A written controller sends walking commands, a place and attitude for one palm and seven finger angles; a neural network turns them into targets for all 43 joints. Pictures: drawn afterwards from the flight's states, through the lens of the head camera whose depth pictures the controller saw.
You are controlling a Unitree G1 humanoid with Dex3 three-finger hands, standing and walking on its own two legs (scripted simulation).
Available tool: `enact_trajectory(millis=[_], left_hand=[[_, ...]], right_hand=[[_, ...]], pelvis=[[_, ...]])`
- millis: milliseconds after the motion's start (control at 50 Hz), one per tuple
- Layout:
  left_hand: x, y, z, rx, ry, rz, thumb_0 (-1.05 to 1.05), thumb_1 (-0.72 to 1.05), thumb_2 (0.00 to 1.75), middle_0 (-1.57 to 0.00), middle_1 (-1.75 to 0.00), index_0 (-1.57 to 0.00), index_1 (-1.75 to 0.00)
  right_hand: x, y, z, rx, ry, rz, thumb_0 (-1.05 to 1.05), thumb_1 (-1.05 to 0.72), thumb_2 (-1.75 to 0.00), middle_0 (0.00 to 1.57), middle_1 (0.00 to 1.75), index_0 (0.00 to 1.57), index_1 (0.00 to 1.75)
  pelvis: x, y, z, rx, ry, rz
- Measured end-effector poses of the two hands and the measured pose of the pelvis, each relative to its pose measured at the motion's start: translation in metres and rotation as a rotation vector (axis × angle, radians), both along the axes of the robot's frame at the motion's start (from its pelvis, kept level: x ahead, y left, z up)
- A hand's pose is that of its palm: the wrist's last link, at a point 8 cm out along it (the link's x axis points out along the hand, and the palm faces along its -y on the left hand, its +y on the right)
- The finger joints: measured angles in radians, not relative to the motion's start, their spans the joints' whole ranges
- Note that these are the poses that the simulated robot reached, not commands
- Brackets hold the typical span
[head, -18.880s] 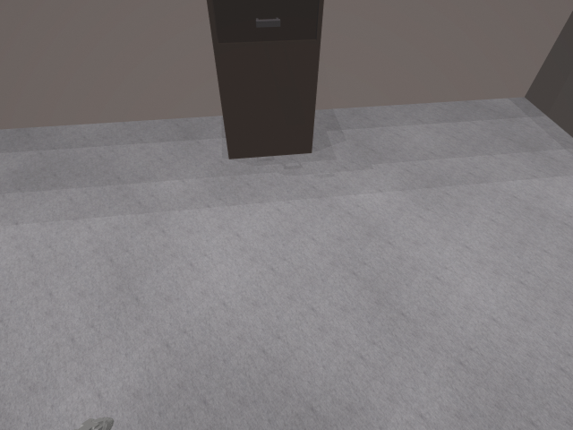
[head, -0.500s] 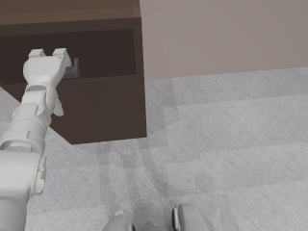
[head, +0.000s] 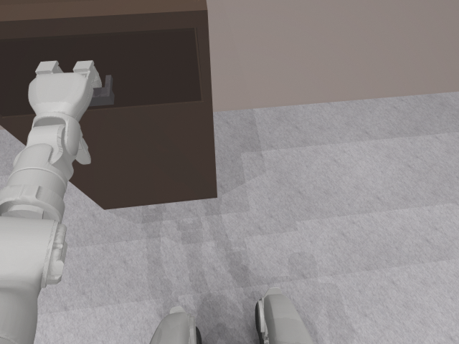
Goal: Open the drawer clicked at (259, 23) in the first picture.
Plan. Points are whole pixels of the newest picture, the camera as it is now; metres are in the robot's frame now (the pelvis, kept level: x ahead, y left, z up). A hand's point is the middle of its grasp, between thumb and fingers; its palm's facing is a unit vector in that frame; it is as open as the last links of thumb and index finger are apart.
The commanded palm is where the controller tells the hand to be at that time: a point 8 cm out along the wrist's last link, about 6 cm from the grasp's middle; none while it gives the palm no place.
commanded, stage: lift the fingers back up to retry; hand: left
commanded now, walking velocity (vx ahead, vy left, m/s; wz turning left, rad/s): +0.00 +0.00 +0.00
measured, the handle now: (85, 89) +0.58 +0.23 +0.03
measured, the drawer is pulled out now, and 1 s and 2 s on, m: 0.00 0.00 0.00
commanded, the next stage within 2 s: re-aim the fingers above the handle in 0.84 s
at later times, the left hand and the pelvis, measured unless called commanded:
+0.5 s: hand (73, 100) +0.52 +0.23 +0.07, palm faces -0.01 -0.01 -1.00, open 13.9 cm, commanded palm +0.50 +0.23 +0.12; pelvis +0.03 +0.00 +0.03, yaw +0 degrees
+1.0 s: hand (60, 101) +0.51 +0.24 +0.09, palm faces -0.04 +0.01 -1.00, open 13.8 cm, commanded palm +0.50 +0.23 +0.14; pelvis +0.04 -0.01 +0.05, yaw +1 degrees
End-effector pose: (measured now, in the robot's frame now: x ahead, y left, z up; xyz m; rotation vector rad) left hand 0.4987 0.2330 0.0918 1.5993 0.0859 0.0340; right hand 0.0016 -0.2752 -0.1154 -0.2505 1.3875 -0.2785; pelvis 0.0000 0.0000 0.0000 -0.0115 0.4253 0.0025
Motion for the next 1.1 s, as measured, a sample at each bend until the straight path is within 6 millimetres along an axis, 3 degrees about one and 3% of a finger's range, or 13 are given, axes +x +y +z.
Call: enact_trajectory(millis=[180, 400, 540, 740, 920, 1100], left_hand=[[0.0, 0.001, 0.001, -0.007, 0.005, -0.002, 0.0, -0.49, 0.3, -0.23, -1.25, -0.31, -1.19], [0.0, -0.003, 0.016, -0.036, 0.009, -0.027, 0.0, -0.49, 0.3, -0.27, -1.19, -0.3, -1.17], [0.004, -0.005, 0.038, -0.035, -0.031, -0.008, 0.0, -0.49, 0.3, -0.3, -1.2, -0.31, -1.19], [0.003, -0.004, 0.061, -0.04, 0.002, 0.003, 0.0, -0.49, 0.3, -0.32, -1.2, -0.32, -1.2], [-0.01, 0.003, 0.053, -0.032, 0.02, -0.019, 0.0, -0.49, 0.3, -0.32, -1.2, -0.32, -1.2], [-0.005, 0.001, 0.051, -0.023, -0.014, -0.016, 0.0, -0.49, 0.3, -0.32, -1.2, -0.32, -1.2]], right_hand=[[-0.004, -0.001, 0.001, 0.0, 0.009, -0.009, 0.0, -0.91, -0.9, 0.2, 0.3, 0.21, 0.3], [0.004, 0.004, 0.018, 0.011, 0.023, -0.021, 0.0, -0.91, -0.9, 0.2, 0.3, 0.21, 0.3], [0.022, 0.002, 0.027, 0.023, 0.012, -0.022, 0.0, -0.91, -0.9, 0.2, 0.3, 0.21, 0.3], [0.062, 0.0, 0.038, 0.031, -0.072, -0.012, 0.0, -0.91, -0.9, 0.2, 0.3, 0.21, 0.3], [0.086, -0.005, 0.042, 0.019, -0.115, 0.023, 0.0, -0.91, -0.9, 0.2, 0.3, 0.21, 0.3], [0.079, -0.007, 0.04, 0.011, -0.092, 0.031, 0.0, -0.91, -0.9, 0.2, 0.3, 0.21, 0.3]], pelvis=[[0.0, 0.0, 0.001, -0.001, -0.001, -0.002], [0.016, 0.0, 0.021, -0.007, -0.039, 0.0], [0.029, 0.0, 0.033, -0.008, -0.07, 0.0], [0.043, -0.002, 0.047, -0.002, -0.122, -0.005], [0.045, -0.004, 0.048, 0.0, -0.129, 0.001], [0.041, -0.005, 0.045, -0.002, -0.117, 0.014]])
